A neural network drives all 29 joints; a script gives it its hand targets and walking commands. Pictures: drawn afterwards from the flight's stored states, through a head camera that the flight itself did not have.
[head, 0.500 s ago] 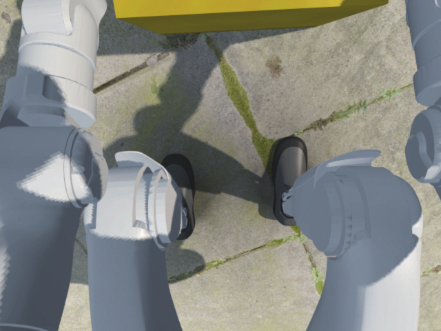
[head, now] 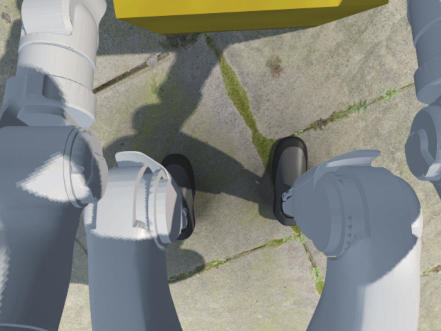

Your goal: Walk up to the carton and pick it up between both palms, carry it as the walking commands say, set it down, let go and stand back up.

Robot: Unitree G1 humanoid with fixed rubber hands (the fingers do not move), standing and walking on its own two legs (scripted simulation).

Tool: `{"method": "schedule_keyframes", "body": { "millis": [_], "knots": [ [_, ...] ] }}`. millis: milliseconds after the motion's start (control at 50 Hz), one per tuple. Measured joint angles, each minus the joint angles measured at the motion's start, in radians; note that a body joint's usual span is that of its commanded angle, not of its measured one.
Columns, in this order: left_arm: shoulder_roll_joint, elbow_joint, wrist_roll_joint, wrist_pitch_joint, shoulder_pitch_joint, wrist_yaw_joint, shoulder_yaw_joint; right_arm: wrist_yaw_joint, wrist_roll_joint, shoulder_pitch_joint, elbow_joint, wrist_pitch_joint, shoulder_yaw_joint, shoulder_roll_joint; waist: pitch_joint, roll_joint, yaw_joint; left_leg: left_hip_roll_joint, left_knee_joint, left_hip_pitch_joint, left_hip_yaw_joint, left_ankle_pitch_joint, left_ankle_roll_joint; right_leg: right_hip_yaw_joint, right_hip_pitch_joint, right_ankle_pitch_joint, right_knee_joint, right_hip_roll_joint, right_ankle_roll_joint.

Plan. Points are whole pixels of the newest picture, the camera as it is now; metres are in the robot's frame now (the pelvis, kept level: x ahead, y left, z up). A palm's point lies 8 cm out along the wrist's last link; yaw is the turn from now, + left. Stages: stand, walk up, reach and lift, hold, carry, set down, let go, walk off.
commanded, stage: reach and lift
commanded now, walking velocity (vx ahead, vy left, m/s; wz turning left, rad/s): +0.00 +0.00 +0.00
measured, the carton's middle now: out of the picture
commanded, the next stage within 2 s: none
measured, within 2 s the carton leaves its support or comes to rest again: leaves its support in 0.32 s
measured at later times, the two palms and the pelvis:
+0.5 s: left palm out of the picture +0.55 +0.18 -0.13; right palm out of the picture +0.57 -0.19 -0.13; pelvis -0.01 +0.00 +0.01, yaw +1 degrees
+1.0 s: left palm out of the picture +0.55 +0.19 -0.08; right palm out of the picture +0.58 -0.18 -0.08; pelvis -0.02 -0.01 +0.04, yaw +3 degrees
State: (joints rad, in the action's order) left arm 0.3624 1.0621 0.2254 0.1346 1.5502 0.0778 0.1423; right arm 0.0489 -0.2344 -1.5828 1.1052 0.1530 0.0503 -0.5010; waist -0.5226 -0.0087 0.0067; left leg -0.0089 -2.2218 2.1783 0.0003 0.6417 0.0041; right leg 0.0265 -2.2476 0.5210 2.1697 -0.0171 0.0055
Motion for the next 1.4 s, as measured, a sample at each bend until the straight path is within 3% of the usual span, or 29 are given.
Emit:
{"method": "schedule_keyframes", "body": {
  "millis": [220, 300, 500, 680, 940, 1100, 1400],
  "knots": [
    [0.000, -0.001, 0.000, 0.007, 0.000, 0.004, 0.000, 0.009, 0.000, -0.007, 0.000, 0.017, -0.009, 0.000, 0.000, 0.000, 0.000, 0.001, 0.000, 0.000, -0.001, -0.003, 0.000, 0.000, 0.000, -0.001, 0.000, 0.001, 0.000],
    [0.002, -0.018, 0.013, 0.048, -0.001, 0.044, -0.001, 0.031, -0.021, -0.012, -0.006, 0.044, -0.060, 0.001, -0.003, 0.000, 0.000, 0.004, 0.000, -0.010, -0.002, -0.009, 0.000, 0.000, 0.011, -0.006, 0.000, 0.001, 0.000],
    [0.011, -0.027, 0.021, 0.106, -0.004, 0.041, -0.005, 0.037, -0.028, -0.015, -0.008, 0.095, -0.087, 0.001, -0.004, 0.000, 0.000, 0.019, 0.024, -0.096, 0.014, -0.023, 0.002, 0.024, 0.093, -0.007, -0.006, 0.001, 0.003],
    [0.012, -0.027, 0.013, 0.114, -0.004, 0.036, -0.005, 0.033, -0.022, -0.035, -0.008, 0.127, -0.009, 0.013, 0.001, -0.001, 0.000, 0.022, 0.068, -0.124, 0.011, -0.040, 0.003, 0.021, 0.125, -0.020, -0.049, 0.001, 0.003],
    [0.025, -0.118, 0.012, 0.185, -0.011, 0.047, -0.005, 0.041, -0.019, -0.024, -0.074, 0.164, -0.008, 0.012, -0.005, -0.001, 0.000, 0.050, 0.100, -0.160, -0.014, -0.043, 0.023, 0.020, 0.176, -0.001, -0.072, 0.009, 0.008],
    [0.025, -0.118, -0.016, 0.195, -0.010, 0.038, -0.005, 0.026, 0.053, -0.024, -0.074, 0.178, 0.086, 0.040, 0.000, -0.002, -0.003, 0.055, 0.152, -0.208, -0.018, -0.067, 0.028, 0.018, 0.228, -0.018, -0.122, 0.009, 0.009],
    [0.025, -0.178, -0.028, 0.280, -0.034, 0.037, -0.005, 0.030, 0.065, 0.008, -0.152, 0.269, 0.088, 0.044, -0.004, -0.002, -0.006, 0.055, 0.249, -0.290, -0.024, -0.101, 0.028, 0.014, 0.318, -0.048, -0.223, 0.009, 0.010]
  ]
}}
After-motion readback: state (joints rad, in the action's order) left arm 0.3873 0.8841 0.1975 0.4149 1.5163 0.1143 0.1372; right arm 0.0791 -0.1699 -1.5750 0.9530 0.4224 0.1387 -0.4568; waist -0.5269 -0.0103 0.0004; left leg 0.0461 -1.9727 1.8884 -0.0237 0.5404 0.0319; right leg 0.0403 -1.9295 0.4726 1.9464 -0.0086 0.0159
